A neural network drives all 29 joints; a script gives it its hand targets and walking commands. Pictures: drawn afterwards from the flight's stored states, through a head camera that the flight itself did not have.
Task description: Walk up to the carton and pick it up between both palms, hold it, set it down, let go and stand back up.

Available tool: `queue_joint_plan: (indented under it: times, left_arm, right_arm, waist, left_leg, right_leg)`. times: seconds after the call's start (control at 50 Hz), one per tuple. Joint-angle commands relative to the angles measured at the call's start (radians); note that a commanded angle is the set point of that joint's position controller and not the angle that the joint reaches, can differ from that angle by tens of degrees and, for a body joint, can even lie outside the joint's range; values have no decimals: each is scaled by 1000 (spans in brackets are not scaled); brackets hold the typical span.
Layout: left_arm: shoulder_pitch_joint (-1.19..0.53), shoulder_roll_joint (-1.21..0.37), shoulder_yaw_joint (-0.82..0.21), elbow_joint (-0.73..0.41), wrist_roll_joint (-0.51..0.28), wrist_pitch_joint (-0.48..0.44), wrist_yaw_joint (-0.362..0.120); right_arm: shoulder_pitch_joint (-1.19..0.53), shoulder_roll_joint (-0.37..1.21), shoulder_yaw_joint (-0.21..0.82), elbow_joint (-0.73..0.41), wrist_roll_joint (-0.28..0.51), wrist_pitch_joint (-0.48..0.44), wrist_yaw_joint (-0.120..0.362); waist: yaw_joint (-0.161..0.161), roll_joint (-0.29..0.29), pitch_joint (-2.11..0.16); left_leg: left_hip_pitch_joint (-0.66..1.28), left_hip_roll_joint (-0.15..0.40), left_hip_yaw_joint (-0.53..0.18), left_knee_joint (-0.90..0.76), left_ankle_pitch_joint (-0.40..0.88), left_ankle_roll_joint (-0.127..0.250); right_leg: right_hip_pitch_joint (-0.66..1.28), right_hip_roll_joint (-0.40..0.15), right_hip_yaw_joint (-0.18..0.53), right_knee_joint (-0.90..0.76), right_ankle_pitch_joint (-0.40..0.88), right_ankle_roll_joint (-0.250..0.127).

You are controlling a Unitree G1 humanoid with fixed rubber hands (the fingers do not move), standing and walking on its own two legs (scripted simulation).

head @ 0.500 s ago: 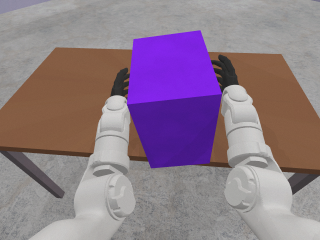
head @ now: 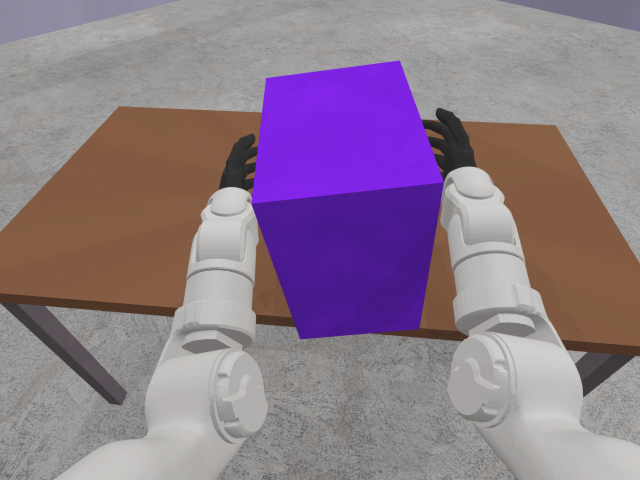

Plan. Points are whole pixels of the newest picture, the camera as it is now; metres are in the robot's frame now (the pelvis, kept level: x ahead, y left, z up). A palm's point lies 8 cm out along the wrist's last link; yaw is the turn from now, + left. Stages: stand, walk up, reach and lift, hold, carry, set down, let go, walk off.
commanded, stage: reach and lift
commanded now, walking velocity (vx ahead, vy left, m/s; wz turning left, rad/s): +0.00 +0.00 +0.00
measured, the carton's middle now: (346, 209) +0.46 +0.00 +0.11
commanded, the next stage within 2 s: hold in 0.74 s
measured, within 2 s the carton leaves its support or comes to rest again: neither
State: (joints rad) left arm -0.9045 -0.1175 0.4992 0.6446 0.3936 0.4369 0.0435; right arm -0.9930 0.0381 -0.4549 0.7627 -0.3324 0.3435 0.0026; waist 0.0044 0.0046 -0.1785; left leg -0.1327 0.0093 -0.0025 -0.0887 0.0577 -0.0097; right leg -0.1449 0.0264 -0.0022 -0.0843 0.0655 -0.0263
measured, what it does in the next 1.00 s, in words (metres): stands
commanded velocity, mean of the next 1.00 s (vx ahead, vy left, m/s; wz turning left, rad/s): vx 0.00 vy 0.00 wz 0.00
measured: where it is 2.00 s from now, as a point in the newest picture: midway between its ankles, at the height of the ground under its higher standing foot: outside the picture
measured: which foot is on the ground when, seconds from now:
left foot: down 0.00-1.00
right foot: down 0.00-1.00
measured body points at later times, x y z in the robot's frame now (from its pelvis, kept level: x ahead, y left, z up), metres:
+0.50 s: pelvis -0.02 +0.00 +0.00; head -0.04 +0.00 +0.45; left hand +0.39 +0.14 +0.18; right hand +0.41 -0.13 +0.20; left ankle -0.01 +0.12 -0.75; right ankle +0.00 -0.10 -0.75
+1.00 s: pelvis -0.02 +0.00 +0.00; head -0.05 -0.01 +0.45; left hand +0.38 +0.15 +0.18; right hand +0.40 -0.13 +0.20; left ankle -0.01 +0.12 -0.75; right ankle +0.00 -0.10 -0.75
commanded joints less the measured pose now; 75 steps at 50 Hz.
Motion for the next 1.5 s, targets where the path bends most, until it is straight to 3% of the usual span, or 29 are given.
queue_joint_plan:
  times: [0.0, 0.12, 0.18, 0.22, 0.24, 0.28, 0.34, 0.44, 0.56, 0.62, 0.64, 0.7, 0.72, 0.82, 0.9, 1.02, 1.06, 1.12, 1.2, 1.24, 1.3, 1.32, 1.34, 1.36, 1.4, 1.48]
  left_arm:
    - [-686, -344, -271, -152, -95, -74, -116]
    - [-685, -387, -313, -179, -115, -71, -106]
    - [-638, -365, -288, -139, -107, -55, -108]
    - [-629, -371, -301, -134, -116, -49, -115]
    - [-624, -378, -303, -138, -119, -48, -116]
    - [-638, -361, -317, -173, -132, -44, -117]
    - [-655, -365, -327, -216, -136, -39, -114]
    - [-633, -359, -307, -169, -117, -28, -116]
    - [-654, -357, -306, -206, -135, -32, -124]
    - [-650, -358, -301, -181, -119, -31, -130]
    - [-652, -353, -309, -184, -126, -29, -130]
    - [-651, -368, -304, -196, -134, -30, -138]
    - [-632, -361, -311, -187, -132, -29, -140]
    - [-618, -343, -304, -204, -121, -12, -149]
    - [-588, -333, -325, -264, -140, -6, -152]
    - [-534, -347, -393, -339, -176, 27, -143]
    - [-495, -345, -399, -362, -179, 43, -136]
    - [-448, -351, -445, -387, -199, 64, -125]
    - [-402, -343, -451, -396, -208, 89, -115]
    - [-406, -348, -459, -398, -217, 89, -110]
    - [-474, -358, -488, -456, -241, 73, -101]
    - [-454, -369, -486, -429, -239, 75, -98]
    - [-459, -385, -492, -428, -241, 74, -97]
    - [-496, -372, -500, -444, -249, 69, -94]
    - [-524, -374, -495, -428, -245, 67, -90]
    - [-563, -388, -449, -314, -218, 63, -101]
  right_arm:
    - [-535, 374, 216, -80, 73, -18, 123]
    - [-535, 399, 246, -84, 88, -16, 124]
    - [-512, 380, 231, -67, 63, -3, 128]
    - [-488, 378, 217, -69, 70, 5, 127]
    - [-497, 387, 229, -94, 71, 8, 126]
    - [-502, 395, 233, -111, 85, 14, 125]
    - [-508, 403, 251, -128, 94, 29, 123]
    - [-497, 389, 243, -102, 77, 37, 125]
    - [-527, 425, 248, -143, 91, 46, 123]
    - [-503, 428, 248, -111, 72, 51, 121]
    - [-502, 416, 238, -118, 75, 52, 120]
    - [-514, 440, 251, -144, 77, 57, 122]
    - [-499, 437, 252, -151, 79, 58, 122]
    - [-463, 427, 244, -149, 71, 75, 130]
    - [-444, 431, 277, -221, 77, 86, 124]
    - [-398, 431, 338, -309, 127, 114, 110]
    - [-373, 424, 359, -345, 129, 129, 108]
    - [-312, 422, 387, -368, 159, 149, 99]
    - [-257, 388, 377, -353, 162, 175, 92]
    - [-282, 404, 398, -369, 175, 170, 89]
    - [-336, 425, 426, -398, 207, 164, 85]
    - [-338, 443, 436, -402, 209, 165, 84]
    - [-365, 444, 449, -413, 212, 158, 85]
    - [-378, 448, 456, -412, 216, 157, 83]
    - [-402, 435, 442, -394, 209, 157, 77]
    - [-428, 435, 384, -270, 171, 151, 95]
  waist:
    - [2, -2, -535]
    - [-2, 3, -552]
    - [-5, -38, -496]
    - [-7, 8, -462]
    - [-8, -17, -454]
    - [-15, -6, -459]
    - [1, -7, -470]
    - [7, 6, -409]
    - [12, -17, -433]
    - [17, -15, -419]
    - [6, 13, -407]
    - [9, -25, -449]
    - [6, -4, -452]
    - [12, -4, -427]
    - [-6, -36, -461]
    - [4, 2, -464]
    - [2, -34, -473]
    - [4, 14, -417]
    - [-10, -2, -292]
    - [13, 20, -284]
    - [16, 7, -319]
    - [8, 1, -323]
    - [21, -4, -345]
    - [20, -22, -351]
    - [16, 4, -364]
    - [17, 23, -305]
  left_leg:
    - [234, -42, 11, 84, 305, 7]
    - [290, -36, 8, 99, 347, 1]
    - [277, -35, 14, 91, 288, 6]
    - [253, -38, 14, 97, 269, 0]
    - [257, -37, 8, 97, 260, 1]
    - [269, -36, 11, 95, 237, 3]
    - [250, -39, 11, 98, 223, 2]
    - [199, -43, 23, 90, 92, 11]
    - [160, -42, 19, 118, 42, 23]
    - [116, -39, 18, 118, -2, 30]
    - [104, -42, 22, 125, 7, 26]
    - [105, -41, 17, 130, 6, 26]
    - [104, -44, 23, 132, 3, 22]
    - [75, -47, 26, 116, 14, 24]
    - [121, -53, 22, 109, 84, 35]
    - [173, -50, 18, 109, 196, 29]
    - [229, -52, 15, 103, 216, 29]
    - [242, -52, 19, 108, 245, 18]
    - [241, -45, 15, 112, 178, 16]
    - [238, -45, 16, 120, 179, 17]
    - [229, -43, 20, 145, 156, 18]
    - [221, -40, 14, 151, 132, 15]
    - [213, -40, 13, 155, 132, 18]
    - [209, -36, 11, 163, 108, 17]
    - [188, -35, 11, 169, 48, 11]
    - [84, -29, 13, 180, -145, 13]
  right_leg:
    - [242, 13, -23, 109, 343, 16]
    - [229, 8, -27, 116, 351, 8]
    - [209, 13, -29, 103, 295, 14]
    - [214, 15, -27, 96, 264, -1]
    - [219, 15, -26, 97, 256, -1]
    - [211, 13, -26, 99, 239, -1]
    - [226, 15, -30, 100, 221, -6]
    - [197, 10, -30, 108, 121, -2]
    - [178, 13, -24, 146, 79, -9]
    - [172, 15, -30, 149, 30, -6]
    - [154, 14, -26, 155, 42, -9]
    - [171, 10, -32, 165, 41, -9]
    - [175, 10, -30, 163, 47, -8]
    - [210, 13, -31, 155, 70, 0]
    - [264, 7, -21, 165, 185, 11]
    - [298, 5, -18, 164, 285, 19]
    - [311, 6, -21, 149, 315, 26]
    - [327, 9, -14, 146, 338, 21]
    - [285, 13, -22, 138, 242, 16]
    - [285, 10, -12, 144, 234, 14]
    - [261, 14, -5, 157, 198, 7]
    - [255, 13, -7, 160, 175, 6]
    - [248, 14, -6, 171, 157, 7]
    - [225, 13, -5, 170, 132, 7]
    - [209, 15, -12, 173, 67, -5]
    - [115, 24, -25, 198, -104, -15]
